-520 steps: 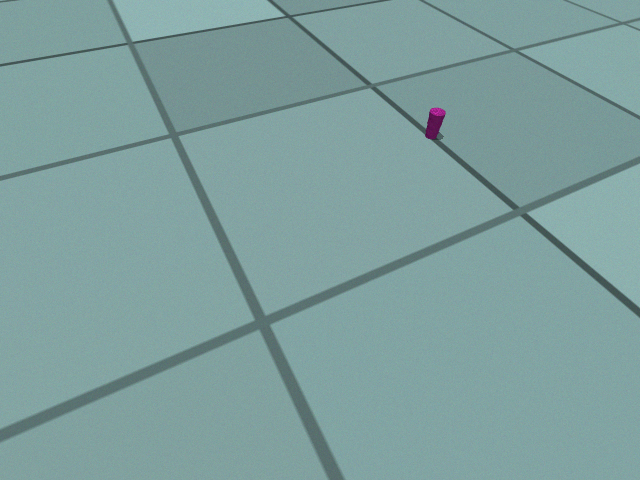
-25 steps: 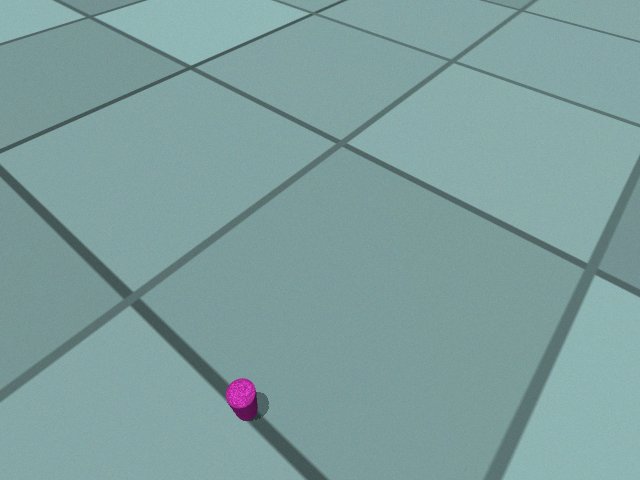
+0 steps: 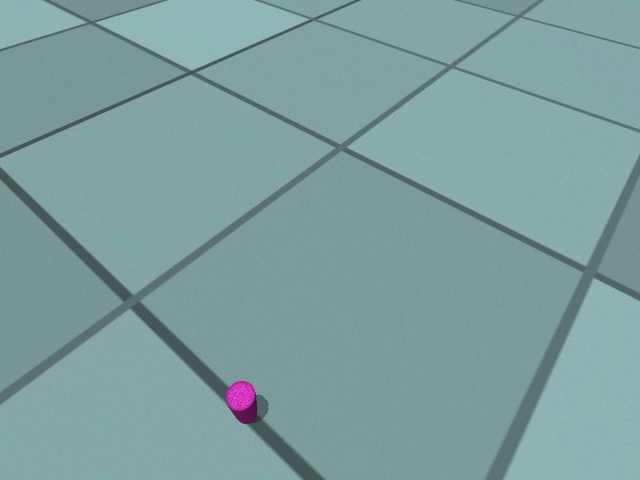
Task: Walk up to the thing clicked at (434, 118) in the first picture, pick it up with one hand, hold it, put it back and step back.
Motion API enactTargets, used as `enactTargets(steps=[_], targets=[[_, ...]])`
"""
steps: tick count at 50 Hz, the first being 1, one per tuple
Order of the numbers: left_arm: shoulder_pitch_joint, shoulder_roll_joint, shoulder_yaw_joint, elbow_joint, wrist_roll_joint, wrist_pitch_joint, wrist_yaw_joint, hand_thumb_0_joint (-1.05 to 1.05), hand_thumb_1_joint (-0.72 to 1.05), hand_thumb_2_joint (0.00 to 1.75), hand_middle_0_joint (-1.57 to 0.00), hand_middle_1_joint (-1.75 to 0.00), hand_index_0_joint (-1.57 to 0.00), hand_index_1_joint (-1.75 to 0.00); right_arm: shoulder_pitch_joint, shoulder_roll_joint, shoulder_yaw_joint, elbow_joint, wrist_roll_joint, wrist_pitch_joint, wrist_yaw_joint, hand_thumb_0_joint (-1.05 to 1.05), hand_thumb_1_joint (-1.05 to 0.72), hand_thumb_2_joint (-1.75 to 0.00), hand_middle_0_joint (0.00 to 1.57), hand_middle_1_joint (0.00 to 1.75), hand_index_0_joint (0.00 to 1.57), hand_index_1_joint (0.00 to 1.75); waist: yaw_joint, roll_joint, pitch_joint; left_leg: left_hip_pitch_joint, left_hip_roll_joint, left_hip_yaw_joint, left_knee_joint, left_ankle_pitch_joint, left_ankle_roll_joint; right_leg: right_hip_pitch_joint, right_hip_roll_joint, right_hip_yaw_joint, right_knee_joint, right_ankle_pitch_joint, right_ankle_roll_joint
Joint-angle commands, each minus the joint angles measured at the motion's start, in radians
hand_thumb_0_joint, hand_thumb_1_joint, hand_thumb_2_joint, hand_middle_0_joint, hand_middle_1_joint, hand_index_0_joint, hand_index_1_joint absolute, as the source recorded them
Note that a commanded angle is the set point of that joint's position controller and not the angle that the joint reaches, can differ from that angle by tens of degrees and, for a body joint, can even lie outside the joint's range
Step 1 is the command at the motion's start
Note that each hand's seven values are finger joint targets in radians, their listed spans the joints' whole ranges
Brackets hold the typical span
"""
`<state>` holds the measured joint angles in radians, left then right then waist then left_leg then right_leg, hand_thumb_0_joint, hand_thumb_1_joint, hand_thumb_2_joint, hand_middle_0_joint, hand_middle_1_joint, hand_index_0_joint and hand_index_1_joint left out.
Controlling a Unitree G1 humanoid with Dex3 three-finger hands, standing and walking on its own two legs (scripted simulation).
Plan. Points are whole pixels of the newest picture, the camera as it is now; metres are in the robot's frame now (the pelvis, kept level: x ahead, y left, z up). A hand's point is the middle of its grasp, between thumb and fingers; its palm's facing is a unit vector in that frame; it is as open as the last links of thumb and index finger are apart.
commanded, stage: go down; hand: left
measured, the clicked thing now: (243, 404) +0.44 +0.22 -0.71
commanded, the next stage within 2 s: none
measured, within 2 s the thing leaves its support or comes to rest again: neither
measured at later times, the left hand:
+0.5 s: hand (133, 478) +0.16 +0.27 -0.17, palm faces +0.04 -0.94 -0.35, open 14.6 cm
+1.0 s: hand out of the picture +0.15 +0.28 -0.19, palm faces +0.07 -0.93 -0.35, open 16.9 cm
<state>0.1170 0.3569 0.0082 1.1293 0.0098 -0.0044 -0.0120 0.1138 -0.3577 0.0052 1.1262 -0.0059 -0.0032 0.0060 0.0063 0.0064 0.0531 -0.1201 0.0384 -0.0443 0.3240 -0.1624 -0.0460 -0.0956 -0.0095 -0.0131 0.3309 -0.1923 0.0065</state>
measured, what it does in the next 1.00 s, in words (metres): lowers itself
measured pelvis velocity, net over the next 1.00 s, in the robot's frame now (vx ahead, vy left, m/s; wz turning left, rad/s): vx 0.01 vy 0.02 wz -0.01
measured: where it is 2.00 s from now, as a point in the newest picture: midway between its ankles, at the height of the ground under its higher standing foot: outside the picture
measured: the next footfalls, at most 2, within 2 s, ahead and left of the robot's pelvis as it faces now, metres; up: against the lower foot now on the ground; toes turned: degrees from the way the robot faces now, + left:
none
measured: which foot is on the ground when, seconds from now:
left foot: down 0.00-1.00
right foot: down 0.00-1.00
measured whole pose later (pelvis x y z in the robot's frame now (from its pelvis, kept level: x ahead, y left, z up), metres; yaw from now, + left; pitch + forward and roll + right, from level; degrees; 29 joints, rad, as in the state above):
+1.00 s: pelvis +0.01 +0.02 -0.08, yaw -1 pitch +15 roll -3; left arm 0.32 0.33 0.21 0.30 0.02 0.40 -0.03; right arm 0.24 -0.23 0.00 0.53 0.01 -0.14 -0.10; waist -0.04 0.01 -0.13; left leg -0.82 0.04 -0.07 1.08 -0.52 -0.03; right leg -0.76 0.00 -0.02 1.02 -0.52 0.03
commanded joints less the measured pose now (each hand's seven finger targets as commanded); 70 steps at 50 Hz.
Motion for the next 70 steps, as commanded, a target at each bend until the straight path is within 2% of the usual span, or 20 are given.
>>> enactTargets(steps=[1,3,4,5,6,9,11,12,14,17,21,25,29,33,35,37,39,41,45,70], targets=[[-0.032,0.216,0.038,-0.054,0.0,-0.027,0.017,0.0,0.9,0.9,-0.2,-0.3,-0.2,-0.3,-0.04,-0.21,-0.04,-0.054,-0.003,-0.023,-0.012,0.0,-0.9,-0.9,0.2,0.3,0.2,0.3,-0.003,0.004,-0.064,-0.003,0.085,-0.059,-0.045,0.095,0.055,-0.006,-0.118,0.086,-0.066,0.097,-0.023],[-0.031,0.221,0.039,-0.057,0.001,-0.026,0.018,0.0,0.82,0.82,-0.12,-0.38,-0.12,-0.38,-0.043,-0.21,-0.042,-0.057,-0.003,-0.022,-0.012,0.0,-0.96,-0.91,0.2,0.3,0.2,0.3,-0.003,-0.004,-0.068,0.005,0.086,-0.062,-0.043,0.09,0.054,-0.01,-0.118,0.084,-0.066,0.085,-0.024],[-0.382,0.034,0.032,-0.408,-0.06,-0.125,0.028,0.0,0.74,0.9,-0.14,-0.46,-0.11,-0.46,-0.04,-0.04,0.003,-0.342,0.063,-0.078,-0.033,0.0,-0.97,-0.92,0.2,0.3,0.2,0.3,-0.126,0.034,-0.007,-0.096,-0.056,0.094,0.025,-0.072,0.051,-0.235,-0.008,0.019,-0.011,0.004,-0.005],[-0.517,0.117,0.063,-0.426,-0.055,-0.127,0.038,0.0,0.66,0.82,-0.06,-0.38,-0.04,-0.38,-0.001,-0.079,-0.011,-0.303,0.063,-0.081,-0.048,0.0,-1.02,-0.93,0.2,0.3,0.2,0.3,-0.097,-0.003,-0.063,-0.086,-0.058,0.088,0.043,-0.092,0.056,-0.185,-0.008,0.003,-0.001,-0.03,0.0],[-0.262,0.188,0.114,-0.163,-0.035,-0.079,0.043,0.0,0.58,0.74,-0.02,-0.31,-0.05,-0.3,0.06,-0.103,-0.02,-0.273,0.07,-0.066,-0.06,0.0,-1.01,-0.93,0.2,0.3,0.2,0.3,-0.07,-0.049,-0.024,-0.118,-0.053,0.086,0.05,-0.083,0.058,-0.18,0.006,-0.014,0.003,-0.047,-0.005],[-0.322,0.251,0.174,-0.135,0.016,-0.061,0.015,0.0,0.34,0.5,-0.01,-0.3,-0.04,-0.27,0.075,-0.096,-0.057,-0.342,0.046,-0.071,-0.067,0.0,-0.99,-0.92,0.2,0.3,0.2,0.3,-0.036,-0.058,-0.158,-0.176,-0.057,0.08,0.152,-0.034,0.063,-0.202,-0.001,-0.006,0.101,-0.002,-0.006],[-0.178,0.228,0.204,-0.108,0.052,-0.03,0.003,0.0,0.2,0.38,-0.03,-0.26,-0.05,-0.23,0.107,-0.088,-0.078,-0.373,0.027,-0.076,-0.059,0.0,-0.97,-0.91,0.2,0.3,0.2,0.3,-0.006,0.011,-0.226,-0.219,-0.062,0.075,0.199,-0.007,0.053,-0.214,0.0,-0.004,0.17,0.037,-0.017],[-0.132,0.233,0.227,-0.13,0.064,-0.013,0.0,0.0,0.17,0.46,-0.02,-0.34,-0.05,-0.31,0.109,-0.083,-0.085,-0.398,0.022,-0.078,-0.053,0.0,-0.97,-0.91,0.2,0.3,0.2,0.3,0.018,0.043,-0.257,-0.229,-0.065,0.074,0.21,0.018,0.047,-0.198,0.002,-0.004,0.186,0.051,-0.022],[-0.087,0.185,0.214,-0.176,0.065,0.032,0.003,0.0,0.05,0.45,-0.03,-0.36,-0.07,-0.33,0.105,-0.071,-0.085,-0.45,0.029,-0.082,-0.052,0.0,-0.95,-0.91,0.2,0.3,0.2,0.3,0.018,0.029,-0.278,-0.226,-0.064,0.074,0.21,0.044,0.044,-0.181,0.011,-0.009,0.19,0.069,-0.021],[-0.088,0.178,0.223,-0.274,0.066,0.111,0.008,0.0,-0.12,0.21,-0.06,-0.13,-0.07,-0.12,0.079,-0.062,-0.083,-0.512,0.034,-0.086,-0.048,0.0,-0.88,-0.89,0.2,0.3,0.2,0.3,0.005,0.035,-0.248,-0.246,-0.057,0.067,0.224,0.013,0.04,-0.229,0.022,-0.017,0.199,0.021,-0.021],[-0.093,0.15,0.212,-0.378,0.057,0.183,0.01,0.0,-0.31,0.16,-0.07,-0.16,-0.08,-0.14,0.073,-0.05,-0.075,-0.566,0.036,-0.102,-0.044,0.0,-0.86,-0.88,0.2,0.3,0.2,0.3,-0.012,0.013,-0.204,-0.317,-0.042,0.058,0.272,-0.066,0.041,-0.325,0.03,-0.025,0.244,-0.068,-0.02],[-0.062,0.151,0.228,-0.516,0.055,0.206,0.012,0.0,-0.44,0.13,-0.08,-0.17,-0.09,-0.15,0.11,-0.044,-0.083,-0.594,0.031,-0.127,-0.049,0.0,-0.84,-0.88,0.2,0.3,0.2,0.3,-0.025,0.029,-0.289,-0.346,-0.039,0.058,0.369,-0.012,0.044,-0.367,0.025,-0.019,0.336,-0.009,-0.014],[-0.021,0.168,0.253,-0.634,0.052,0.221,0.013,0.0,-0.47,0.11,-0.08,-0.14,-0.09,-0.14,0.121,-0.047,-0.088,-0.624,0.026,-0.149,-0.061,0.0,-0.83,-0.88,0.2,0.3,0.2,0.3,-0.032,0.056,-0.348,-0.371,-0.028,0.042,0.445,0.036,0.041,-0.418,0.027,-0.023,0.428,0.031,-0.014],[0.066,0.133,0.231,-0.741,0.039,0.263,0.004,0.0,-0.49,0.08,-0.09,-0.12,-0.09,-0.11,0.117,-0.039,-0.082,-0.644,0.024,-0.16,-0.075,0.0,-0.84,-0.88,0.2,0.3,0.2,0.3,-0.043,0.069,-0.339,-0.411,-0.021,0.029,0.484,0.031,0.037,-0.477,0.03,-0.029,0.475,0.01,-0.016],[0.076,0.178,0.261,-0.835,0.039,0.284,0.006,0.0,-0.47,0.1,-0.07,-0.13,-0.08,-0.12,0.122,-0.043,-0.084,-0.661,0.023,-0.163,-0.084,0.0,-0.83,-0.88,0.2,0.3,0.2,0.3,-0.036,0.093,-0.366,-0.418,-0.023,0.029,0.508,0.049,0.038,-0.473,0.027,-0.029,0.491,0.028,-0.015],[0.156,0.122,0.221,-0.824,0.032,0.32,-0.003,0.0,-0.48,0.09,-0.08,-0.12,-0.09,-0.11,0.113,-0.037,-0.075,-0.667,0.022,-0.164,-0.09,0.0,-0.83,-0.88,0.2,0.3,0.2,0.3,-0.042,0.071,-0.337,-0.451,-0.018,0.023,0.521,0.045,0.037,-0.501,0.028,-0.035,0.509,0.009,-0.016],[0.134,0.175,0.266,-0.904,0.029,0.34,0.003,0.0,-0.47,0.08,-0.08,-0.1,-0.08,-0.1,0.117,-0.038,-0.076,-0.683,0.021,-0.167,-0.1,0.0,-0.83,-0.88,0.2,0.3,0.2,0.3,-0.039,0.086,-0.357,-0.46,-0.018,0.02,0.542,0.044,0.039,-0.518,0.029,-0.037,0.521,0.012,-0.014],[0.163,0.146,0.248,-0.907,0.027,0.359,0.0,0.0,-0.48,0.08,-0.08,-0.11,-0.09,-0.1,0.114,-0.03,-0.07,-0.694,0.019,-0.172,-0.107,0.0,-0.82,-0.88,0.2,0.3,0.2,0.3,-0.049,0.07,-0.34,-0.49,-0.018,0.019,0.561,0.024,0.042,-0.529,0.026,-0.038,0.532,0.002,-0.013],[0.2,0.168,0.282,-0.964,0.021,0.374,0.0,0.0,-0.47,0.06,-0.08,-0.09,-0.09,-0.08,0.133,-0.022,-0.07,-0.712,0.018,-0.181,-0.121,0.0,-0.83,-0.88,0.2,0.3,0.2,0.3,-0.047,0.063,-0.381,-0.515,-0.022,0.023,0.612,0.044,0.049,-0.538,0.021,-0.033,0.557,0.043,-0.009],[0.3,0.18,0.376,-1.003,-0.033,0.239,-0.021,0.0,-0.45,0.04,-0.07,-0.06,-0.09,-0.05,0.122,-0.018,-0.074,-0.749,0.011,-0.23,-0.121,0.0,-0.92,-0.9,0.2,0.3,0.2,0.3,-0.036,0.085,-0.399,-0.695,-0.025,0.008,0.706,-0.147,0.052,-0.707,0.029,-0.037,0.671,-0.141,-0.021]])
